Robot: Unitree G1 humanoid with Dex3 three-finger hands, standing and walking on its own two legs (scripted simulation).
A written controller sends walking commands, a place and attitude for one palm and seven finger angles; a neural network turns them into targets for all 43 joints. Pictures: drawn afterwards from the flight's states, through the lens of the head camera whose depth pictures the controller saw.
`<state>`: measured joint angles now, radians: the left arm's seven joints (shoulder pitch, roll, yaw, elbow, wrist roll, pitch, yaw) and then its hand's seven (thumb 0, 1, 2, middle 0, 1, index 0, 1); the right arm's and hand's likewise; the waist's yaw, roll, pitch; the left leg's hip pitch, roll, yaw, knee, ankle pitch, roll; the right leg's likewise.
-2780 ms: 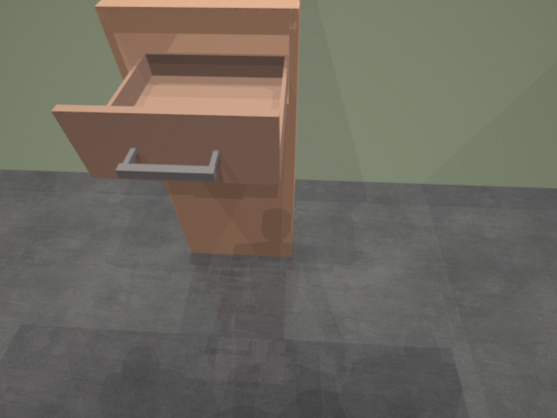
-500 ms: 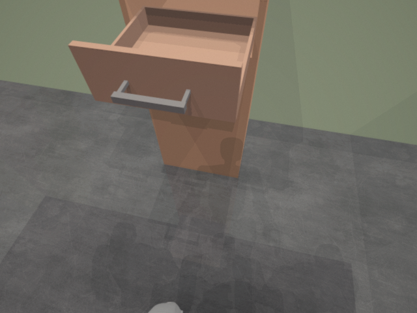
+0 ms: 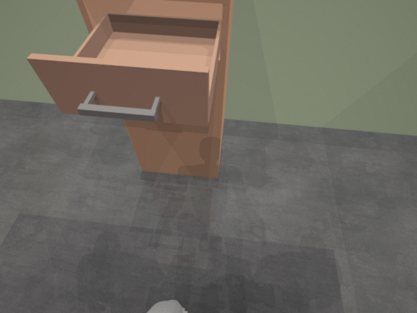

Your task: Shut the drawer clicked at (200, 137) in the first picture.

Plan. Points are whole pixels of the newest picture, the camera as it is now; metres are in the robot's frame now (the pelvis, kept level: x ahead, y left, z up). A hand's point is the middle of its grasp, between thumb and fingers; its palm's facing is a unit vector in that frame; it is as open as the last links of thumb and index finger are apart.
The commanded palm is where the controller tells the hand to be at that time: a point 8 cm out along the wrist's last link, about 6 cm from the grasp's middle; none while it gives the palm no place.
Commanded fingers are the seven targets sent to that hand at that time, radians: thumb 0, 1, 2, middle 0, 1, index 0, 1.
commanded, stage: take the last steps up to it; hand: left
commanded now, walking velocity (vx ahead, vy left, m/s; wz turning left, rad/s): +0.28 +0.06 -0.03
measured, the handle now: (120, 105) +0.51 +0.24 +0.07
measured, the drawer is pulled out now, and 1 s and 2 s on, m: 0.30 0.30 0.30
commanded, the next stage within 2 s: come to a stop and stand still in 0.46 s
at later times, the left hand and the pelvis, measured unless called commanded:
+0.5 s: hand (144, 292) +0.17 +0.16 -0.17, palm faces +0.02 -0.98 -0.21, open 7.3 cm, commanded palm none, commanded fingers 0.00 0.90 0.90 -0.20 -0.30 -0.20 -0.30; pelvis +0.12 -0.02 +0.00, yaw +0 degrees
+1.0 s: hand (143, 267) +0.22 +0.18 -0.18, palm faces +0.00 -0.97 -0.26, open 7.4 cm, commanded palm none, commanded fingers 0.00 0.90 0.90 -0.20 -0.30 -0.20 -0.30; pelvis +0.17 -0.02 -0.01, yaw -2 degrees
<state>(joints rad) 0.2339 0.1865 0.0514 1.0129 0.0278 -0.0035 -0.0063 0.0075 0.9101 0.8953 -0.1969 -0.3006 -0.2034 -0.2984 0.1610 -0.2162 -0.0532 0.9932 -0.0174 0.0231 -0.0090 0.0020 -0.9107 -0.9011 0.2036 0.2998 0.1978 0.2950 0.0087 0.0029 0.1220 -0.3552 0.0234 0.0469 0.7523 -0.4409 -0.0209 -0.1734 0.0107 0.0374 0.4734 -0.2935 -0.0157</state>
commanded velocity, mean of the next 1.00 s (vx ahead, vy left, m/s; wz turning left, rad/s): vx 0.03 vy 0.02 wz -0.01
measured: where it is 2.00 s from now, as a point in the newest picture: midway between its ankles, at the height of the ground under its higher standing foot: outside the picture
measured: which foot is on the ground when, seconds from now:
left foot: up 0.00-0.04, down 0.06-0.34, up 0.36-0.60, down 0.62-1.00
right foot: down 0.00-0.06, up 0.08-0.32, down 0.34-1.00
